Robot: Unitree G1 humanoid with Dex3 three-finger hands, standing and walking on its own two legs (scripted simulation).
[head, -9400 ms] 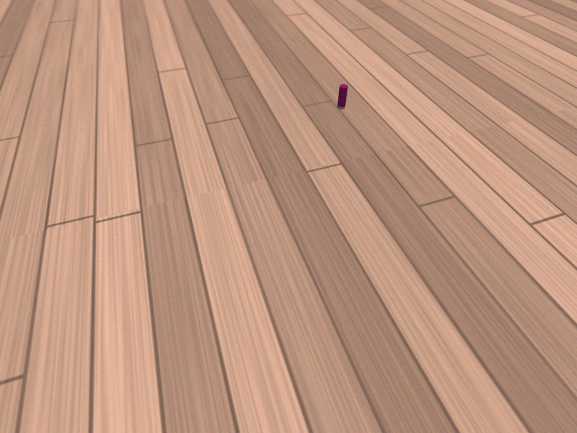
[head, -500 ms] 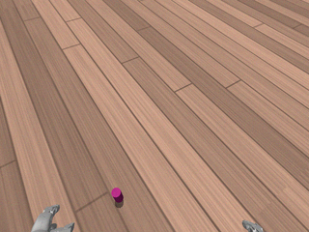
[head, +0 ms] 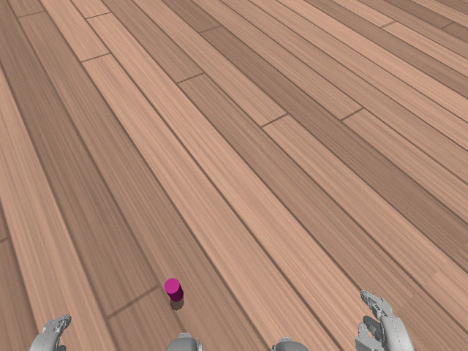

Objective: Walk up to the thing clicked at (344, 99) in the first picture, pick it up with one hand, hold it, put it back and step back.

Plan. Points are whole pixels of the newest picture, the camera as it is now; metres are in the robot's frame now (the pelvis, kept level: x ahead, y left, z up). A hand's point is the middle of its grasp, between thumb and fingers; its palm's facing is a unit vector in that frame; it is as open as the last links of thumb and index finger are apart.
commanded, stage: go down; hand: left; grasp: from the side
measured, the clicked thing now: (174, 290) +0.38 +0.20 -0.64
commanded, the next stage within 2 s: none
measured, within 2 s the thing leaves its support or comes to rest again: neither
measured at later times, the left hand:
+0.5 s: hand out of the picture +0.15 +0.30 -0.16, palm faces +0.10 -0.93 -0.35, open 17.1 cm
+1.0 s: hand (77, 312) +0.24 +0.35 -0.25, palm faces +0.14 -0.95 -0.27, open 16.8 cm
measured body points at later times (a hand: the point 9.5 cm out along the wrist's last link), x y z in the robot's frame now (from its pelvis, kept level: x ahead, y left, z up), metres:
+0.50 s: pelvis -0.02 +0.00 -0.05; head +0.08 +0.02 +0.39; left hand +0.14 +0.34 -0.13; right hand +0.15 -0.25 -0.13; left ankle +0.01 +0.13 -0.67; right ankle -0.01 -0.14 -0.67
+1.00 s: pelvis -0.06 +0.00 -0.19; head +0.12 +0.03 +0.22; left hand +0.23 +0.40 -0.23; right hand +0.11 -0.27 -0.30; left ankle +0.01 +0.13 -0.67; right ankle -0.01 -0.14 -0.67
